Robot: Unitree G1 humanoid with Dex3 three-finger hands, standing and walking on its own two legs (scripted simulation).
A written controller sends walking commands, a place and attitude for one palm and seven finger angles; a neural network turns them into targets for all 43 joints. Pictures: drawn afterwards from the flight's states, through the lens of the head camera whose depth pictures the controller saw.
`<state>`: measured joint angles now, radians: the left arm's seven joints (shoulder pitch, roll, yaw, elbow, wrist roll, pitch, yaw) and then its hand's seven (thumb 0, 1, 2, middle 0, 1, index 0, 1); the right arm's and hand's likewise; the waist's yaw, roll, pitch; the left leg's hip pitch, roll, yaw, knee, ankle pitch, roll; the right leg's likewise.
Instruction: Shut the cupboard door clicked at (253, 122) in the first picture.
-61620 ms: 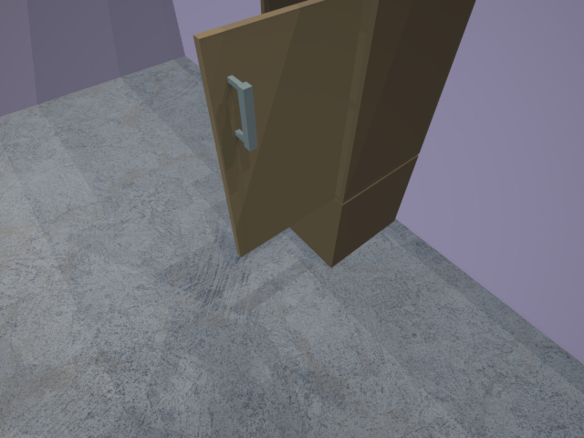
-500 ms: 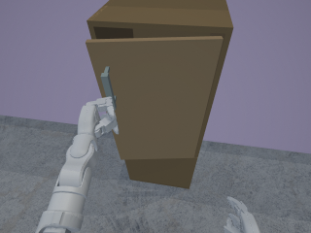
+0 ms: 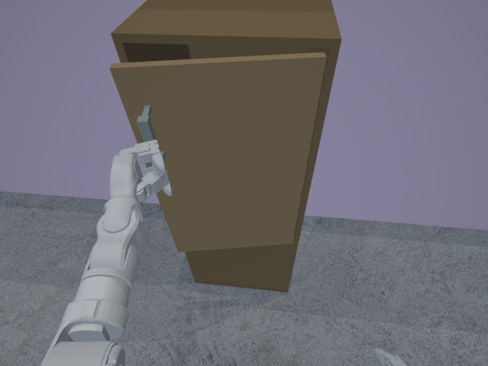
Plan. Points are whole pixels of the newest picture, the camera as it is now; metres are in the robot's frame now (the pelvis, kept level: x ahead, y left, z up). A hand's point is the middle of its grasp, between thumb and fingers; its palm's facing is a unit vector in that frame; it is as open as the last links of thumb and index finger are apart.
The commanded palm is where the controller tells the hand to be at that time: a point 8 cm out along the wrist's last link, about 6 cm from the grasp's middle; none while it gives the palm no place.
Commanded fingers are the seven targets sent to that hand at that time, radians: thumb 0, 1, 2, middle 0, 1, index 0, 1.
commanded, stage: bring the fist close to the handle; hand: left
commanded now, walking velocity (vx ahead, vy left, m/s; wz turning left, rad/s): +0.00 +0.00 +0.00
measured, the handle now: (153, 140) +0.48 +0.19 +0.12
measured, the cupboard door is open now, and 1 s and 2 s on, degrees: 11 0 0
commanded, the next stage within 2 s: push the door shut along its arc in 0.04 s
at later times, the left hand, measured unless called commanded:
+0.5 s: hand (167, 156) +0.43 +0.15 +0.14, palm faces +0.02 -1.00 -0.02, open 3.1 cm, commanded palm +0.41 +0.19 +0.13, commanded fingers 0.00 0.90 0.90 -1.30 -1.50 -1.30 -1.50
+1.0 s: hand (191, 137) +0.48 +0.12 +0.13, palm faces -0.13 -0.99 -0.04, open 3.1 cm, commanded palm +0.48 +0.17 +0.13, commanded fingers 0.00 0.90 0.90 -1.30 -1.50 -1.30 -1.50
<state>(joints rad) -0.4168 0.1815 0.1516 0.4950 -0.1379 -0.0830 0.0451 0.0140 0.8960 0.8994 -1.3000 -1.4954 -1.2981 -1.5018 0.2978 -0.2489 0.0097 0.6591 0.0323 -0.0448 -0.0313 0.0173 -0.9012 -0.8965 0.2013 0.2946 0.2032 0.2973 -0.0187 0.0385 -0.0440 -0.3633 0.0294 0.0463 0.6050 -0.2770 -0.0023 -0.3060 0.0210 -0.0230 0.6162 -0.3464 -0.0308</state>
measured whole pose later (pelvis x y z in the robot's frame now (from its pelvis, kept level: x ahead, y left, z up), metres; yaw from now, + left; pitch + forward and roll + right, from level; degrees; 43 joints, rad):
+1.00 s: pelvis -0.01 +0.02 -0.01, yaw +1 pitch +10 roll -1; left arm -1.01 0.33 0.19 1.19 -0.13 -0.25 -0.17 0.01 0.90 0.90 -1.30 -1.50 -1.30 -1.50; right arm 0.38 -0.28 0.01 0.72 0.02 -0.08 -0.02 0.01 -0.90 -0.90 0.20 0.29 0.20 0.30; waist -0.13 0.04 -0.05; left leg -0.61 0.01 0.03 0.73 -0.30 0.02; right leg -0.54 0.00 -0.04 0.72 -0.37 -0.01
